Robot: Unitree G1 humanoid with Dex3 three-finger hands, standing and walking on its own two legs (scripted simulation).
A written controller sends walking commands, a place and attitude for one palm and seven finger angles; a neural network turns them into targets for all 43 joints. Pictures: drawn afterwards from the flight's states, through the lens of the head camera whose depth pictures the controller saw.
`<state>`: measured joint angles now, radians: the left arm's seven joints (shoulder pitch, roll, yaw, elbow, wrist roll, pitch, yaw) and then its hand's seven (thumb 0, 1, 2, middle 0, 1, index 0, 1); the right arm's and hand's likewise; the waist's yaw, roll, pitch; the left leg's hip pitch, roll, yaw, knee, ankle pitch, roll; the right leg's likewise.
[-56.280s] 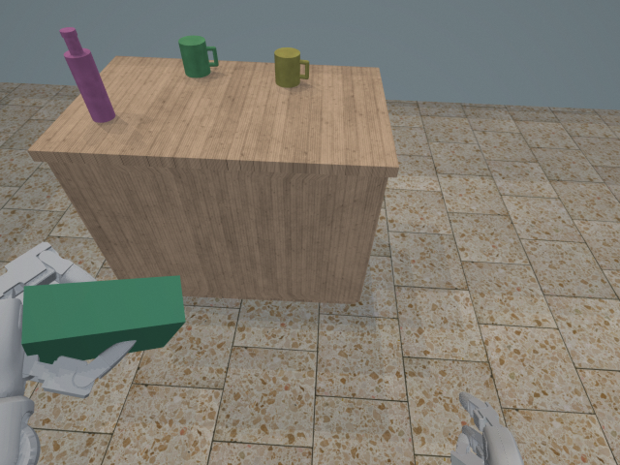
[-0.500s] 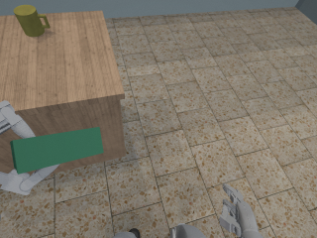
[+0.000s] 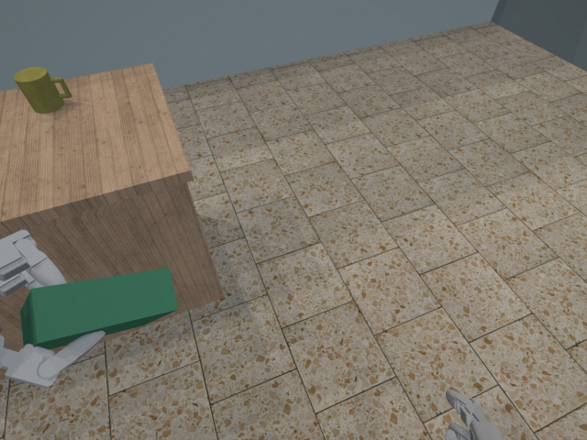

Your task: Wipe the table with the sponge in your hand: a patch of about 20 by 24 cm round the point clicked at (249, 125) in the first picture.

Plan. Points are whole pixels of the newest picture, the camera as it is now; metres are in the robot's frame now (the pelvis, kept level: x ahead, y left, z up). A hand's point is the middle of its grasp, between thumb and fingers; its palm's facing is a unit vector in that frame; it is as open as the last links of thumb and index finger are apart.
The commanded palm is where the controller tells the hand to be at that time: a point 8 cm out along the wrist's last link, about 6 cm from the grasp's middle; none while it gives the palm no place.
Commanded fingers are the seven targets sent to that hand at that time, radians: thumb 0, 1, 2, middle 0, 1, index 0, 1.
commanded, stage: stop stepping back and stand still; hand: left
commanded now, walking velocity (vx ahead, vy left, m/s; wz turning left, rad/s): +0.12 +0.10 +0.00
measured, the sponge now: (118, 306) +0.23 +0.22 +0.12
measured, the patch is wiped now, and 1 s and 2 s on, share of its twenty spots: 0.90 0.90 0.90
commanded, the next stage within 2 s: take the last steps up to it in 0.94 s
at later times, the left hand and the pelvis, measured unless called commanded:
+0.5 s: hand out of the picture +0.14 +0.29 +0.15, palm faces +0.51 -0.79 -0.35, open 8.6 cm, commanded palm +0.09 +0.32 +0.17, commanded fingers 0.00 0.10 1.30 -1.20 -1.60 -1.20 -1.60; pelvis -0.05 +0.03 -0.01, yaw +4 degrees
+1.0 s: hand out of the picture +0.16 +0.31 +0.14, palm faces +0.42 -0.83 -0.38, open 8.6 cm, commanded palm +0.10 +0.34 +0.17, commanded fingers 0.00 0.10 1.30 -1.20 -1.60 -1.20 -1.60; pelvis -0.04 +0.05 +0.00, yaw +2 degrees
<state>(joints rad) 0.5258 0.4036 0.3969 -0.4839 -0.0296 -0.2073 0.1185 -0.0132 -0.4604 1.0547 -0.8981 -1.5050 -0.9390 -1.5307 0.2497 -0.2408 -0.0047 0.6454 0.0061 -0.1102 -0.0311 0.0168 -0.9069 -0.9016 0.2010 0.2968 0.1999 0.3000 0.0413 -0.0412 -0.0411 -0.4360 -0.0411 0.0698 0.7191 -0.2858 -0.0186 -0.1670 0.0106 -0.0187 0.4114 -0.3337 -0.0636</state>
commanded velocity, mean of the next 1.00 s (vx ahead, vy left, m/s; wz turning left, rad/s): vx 0.04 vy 0.02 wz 0.00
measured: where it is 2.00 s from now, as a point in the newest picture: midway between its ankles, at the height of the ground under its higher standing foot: outside the picture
